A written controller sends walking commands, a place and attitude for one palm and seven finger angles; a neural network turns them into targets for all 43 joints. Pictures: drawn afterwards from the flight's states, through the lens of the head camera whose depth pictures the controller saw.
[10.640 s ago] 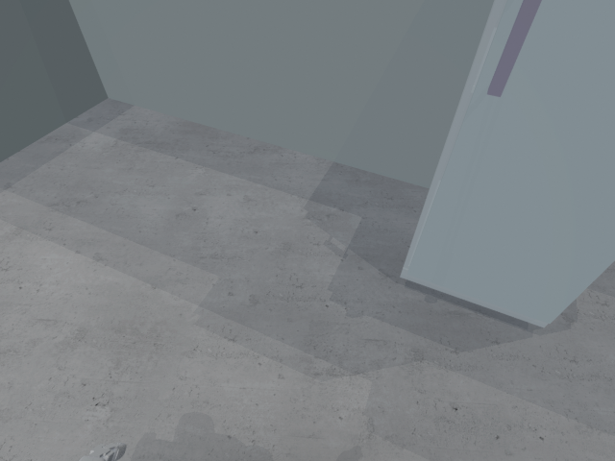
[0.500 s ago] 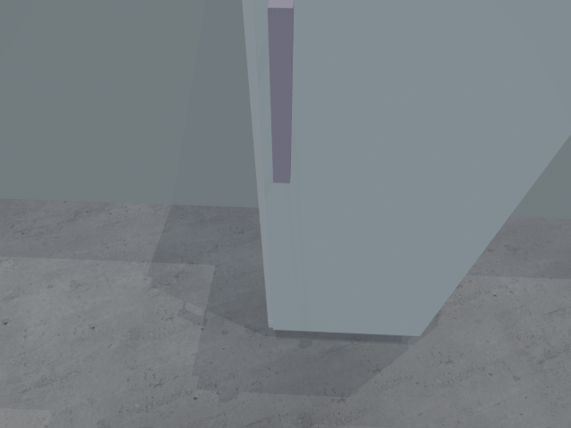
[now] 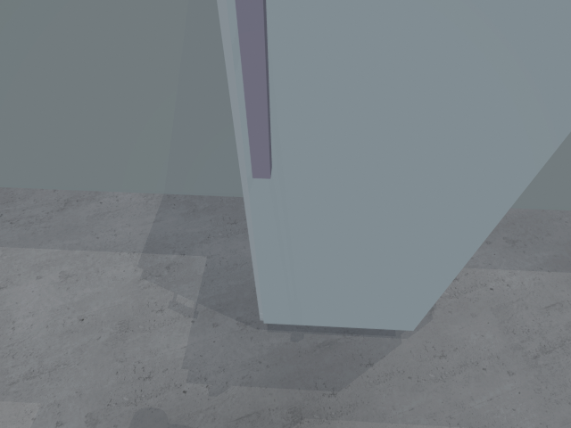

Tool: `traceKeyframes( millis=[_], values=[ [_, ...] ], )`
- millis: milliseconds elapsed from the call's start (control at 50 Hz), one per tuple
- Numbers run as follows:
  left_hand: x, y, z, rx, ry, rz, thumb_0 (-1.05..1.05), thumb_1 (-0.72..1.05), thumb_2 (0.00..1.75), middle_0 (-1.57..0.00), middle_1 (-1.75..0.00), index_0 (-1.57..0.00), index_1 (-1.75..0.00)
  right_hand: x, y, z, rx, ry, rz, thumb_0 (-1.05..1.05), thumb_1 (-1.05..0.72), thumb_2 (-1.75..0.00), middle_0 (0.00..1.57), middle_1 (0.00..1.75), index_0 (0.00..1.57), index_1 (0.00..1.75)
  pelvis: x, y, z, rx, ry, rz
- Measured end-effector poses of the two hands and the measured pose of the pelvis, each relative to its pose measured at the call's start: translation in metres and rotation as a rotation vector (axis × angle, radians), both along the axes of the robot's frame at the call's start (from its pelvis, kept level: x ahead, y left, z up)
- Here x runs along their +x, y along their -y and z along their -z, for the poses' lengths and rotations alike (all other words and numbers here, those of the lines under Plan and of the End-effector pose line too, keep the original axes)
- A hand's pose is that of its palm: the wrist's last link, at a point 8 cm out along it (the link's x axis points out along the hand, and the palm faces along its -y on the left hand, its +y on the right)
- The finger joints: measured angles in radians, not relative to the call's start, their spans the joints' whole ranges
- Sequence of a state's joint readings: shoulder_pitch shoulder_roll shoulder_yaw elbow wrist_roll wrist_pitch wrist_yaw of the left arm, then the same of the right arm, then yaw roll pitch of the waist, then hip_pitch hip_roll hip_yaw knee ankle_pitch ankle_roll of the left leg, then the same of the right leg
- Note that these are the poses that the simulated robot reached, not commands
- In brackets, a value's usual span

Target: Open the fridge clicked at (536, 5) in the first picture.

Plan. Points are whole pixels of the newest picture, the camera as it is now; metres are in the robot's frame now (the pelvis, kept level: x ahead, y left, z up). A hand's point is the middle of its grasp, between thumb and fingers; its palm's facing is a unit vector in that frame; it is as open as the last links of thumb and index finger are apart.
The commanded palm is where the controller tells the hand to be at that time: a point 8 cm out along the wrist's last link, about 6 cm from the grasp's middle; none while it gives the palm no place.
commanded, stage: shuffle to correct the standing spot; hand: left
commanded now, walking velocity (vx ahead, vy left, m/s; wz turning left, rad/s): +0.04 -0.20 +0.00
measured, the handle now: (259, 87) +0.49 +0.07 +0.23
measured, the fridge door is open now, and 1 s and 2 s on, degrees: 0 0 0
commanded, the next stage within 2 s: come to a stop and stand still in 0.50 s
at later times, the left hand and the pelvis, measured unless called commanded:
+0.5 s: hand out of the picture +0.07 +0.13 -0.17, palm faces +0.05 -0.99 -0.12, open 7.4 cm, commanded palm none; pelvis +0.04 -0.04 +0.01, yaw -1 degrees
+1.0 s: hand out of the picture +0.08 +0.06 -0.16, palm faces +0.05 -0.97 -0.23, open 7.3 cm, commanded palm none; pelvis +0.05 -0.13 +0.01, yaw +1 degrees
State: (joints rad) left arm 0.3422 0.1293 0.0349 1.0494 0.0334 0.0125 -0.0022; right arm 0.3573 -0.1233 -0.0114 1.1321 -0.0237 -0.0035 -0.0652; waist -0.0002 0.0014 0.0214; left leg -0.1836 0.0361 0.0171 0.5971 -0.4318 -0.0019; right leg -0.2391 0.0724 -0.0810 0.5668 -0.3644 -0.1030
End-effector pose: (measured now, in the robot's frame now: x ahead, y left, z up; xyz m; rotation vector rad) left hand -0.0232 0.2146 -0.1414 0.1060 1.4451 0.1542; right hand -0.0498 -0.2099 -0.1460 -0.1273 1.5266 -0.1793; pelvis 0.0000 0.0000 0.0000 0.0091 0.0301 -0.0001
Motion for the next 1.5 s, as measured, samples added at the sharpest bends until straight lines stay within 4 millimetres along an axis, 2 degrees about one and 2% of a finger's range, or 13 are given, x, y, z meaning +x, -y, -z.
traceKeyframes(
  millis=[180, 300, 360, 440, 580, 680, 760, 840, 1000, 1140, 1220, 1400, 1500],
  values=[
    [-0.007, 0.029, 0.0, -0.024, -0.041, -0.052, 0.0, 0.91, 0.89, -0.2, -0.3, -0.19, -0.3, 0.081, 0.038, -0.015, -0.059, 0.104, -0.059, 0.01, -0.91, -0.9, 0.2, 0.3, 0.2, 0.3, 0.017, 0.019, -0.007, -0.007, 0.004, -0.009],
    [0.002, 0.038, 0.012, -0.06, -0.065, -0.038, 0.0, 0.91, 0.89, -0.2, -0.3, -0.2, -0.3, 0.15, 0.038, -0.02, -0.078, 0.269, -0.085, 0.01, -0.91, -0.9, 0.2, 0.3, 0.2, 0.3, 0.034, 0.024, -0.001, -0.028, 0.015, 0.003],
    [0.018, 0.037, 0.024, -0.075, -0.055, -0.022, 0.0, 0.91, 0.89, -0.2, -0.3, -0.2, -0.3, 0.168, 0.036, -0.018, -0.091, 0.343, -0.079, 0.0, -0.91, -0.9, 0.2, 0.3, 0.2, 0.3, 0.041, 0.025, 0.008, -0.029, 0.03, 0.023],
    [0.055, 0.033, 0.019, -0.056, 0.011, 0.015, 0.01, 0.91, 0.89, -0.2, -0.3, -0.2, -0.3, 0.161, 0.042, -0.026, -0.094, 0.342, -0.06, 0.0, -0.92, -0.9, 0.2, 0.3, 0.2, 0.3, 0.044, 0.031, 0.0, -0.03, 0.039, 0.029],
    [0.111, 0.035, -0.005, -0.018, 0.162, 0.008, 0.0, 0.91, 0.89, -0.2, -0.3, -0.19, -0.3, 0.138, 0.085, -0.042, -0.12, 0.214, -0.105, 0.0, -0.94, -0.9, 0.2, 0.3, 0.2, 0.3, 0.044, 0.055, -0.017, -0.07, 0.003, -0.007],
    [0.125, 0.057, -0.01, 0.016, 0.154, 0.049, 0.0, 0.91, 0.89, -0.2, -0.3, -0.19, -0.3, 0.123, 0.124, -0.037, -0.11, 0.172, -0.071, 0.0, -0.92, -0.9, 0.2, 0.3, 0.2, 0.3, 0.045, 0.087, -0.016, -0.069, -0.012, -0.01],
    [0.128, 0.082, -0.003, 0.066, 0.18, 0.078, 0.0, 0.91, 0.89, -0.2, -0.3, -0.19, -0.3, 0.113, 0.159, -0.011, -0.084, 0.149, -0.035, 0.0, -0.91, -0.9, 0.2, 0.3, 0.2, 0.3, 0.047, 0.117, 0.002, -0.01, -0.007, 0.001],
    [0.12, 0.11, -0.011, 0.063, 0.162, 0.084, 0.0, 0.91, 0.89, -0.2, -0.3, -0.19, -0.3, 0.114, 0.173, -0.002, -0.057, 0.135, -0.017, 0.01, -0.92, -0.9, 0.2, 0.3, 0.2, 0.3, 0.053, 0.127, 0.0, -0.003, 0.015, -0.005],
    [0.09, 0.109, -0.013, 0.068, 0.137, 0.013, 0.0, 0.92, 0.89, -0.21, -0.3, -0.2, -0.3, 0.148, 0.158, -0.017, -0.021, 0.201, -0.075, 0.01, -0.92, -0.9, 0.2, 0.3, 0.19, 0.3, 0.05, 0.126, -0.009, 0.017, 0.038, -0.013],
    [0.058, 0.074, 0.014, 0.054, 0.072, -0.02, 0.0, 0.91, 0.89, -0.21, -0.3, -0.2, -0.3, 0.188, 0.124, -0.023, -0.055, 0.36, -0.138, 0.01, -0.91, -0.9, 0.2, 0.3, 0.2, 0.3, 0.043, 0.096, 0.006, -0.022, 0.047, -0.025],
    [0.054, 0.05, 0.01, 0.076, 0.07, -0.005, 0.01, 0.91, 0.89, -0.21, -0.3, -0.2, -0.3, 0.196, 0.1, -0.022, -0.037, 0.43, -0.158, 0.01, -0.91, -0.9, 0.2, 0.3, 0.2, 0.3, 0.037, 0.077, 0.009, -0.022, 0.056, -0.007],
    [0.055, 0.015, -0.018, 0.154, 0.133, 0.028, 0.0, 0.91, 0.89, -0.2, -0.3, -0.2, -0.3, 0.177, 0.052, -0.003, 0.072, 0.45, -0.117, 0.01, -0.91, -0.9, 0.2, 0.3, 0.2, 0.3, 0.027, 0.048, 0.005, 0.003, 0.038, 0.023],
    [0.054, 0.013, -0.023, 0.121, 0.12, 0.062, 0.0, 0.91, 0.89, -0.2, -0.3, -0.2, -0.3, 0.15, 0.048, -0.006, 0.046, 0.411, -0.047, -0.01, -0.94, -0.9, 0.2, 0.3, 0.2, 0.3, 0.029, 0.036, -0.002, -0.012, 0.031, 0.026]
  ],
)
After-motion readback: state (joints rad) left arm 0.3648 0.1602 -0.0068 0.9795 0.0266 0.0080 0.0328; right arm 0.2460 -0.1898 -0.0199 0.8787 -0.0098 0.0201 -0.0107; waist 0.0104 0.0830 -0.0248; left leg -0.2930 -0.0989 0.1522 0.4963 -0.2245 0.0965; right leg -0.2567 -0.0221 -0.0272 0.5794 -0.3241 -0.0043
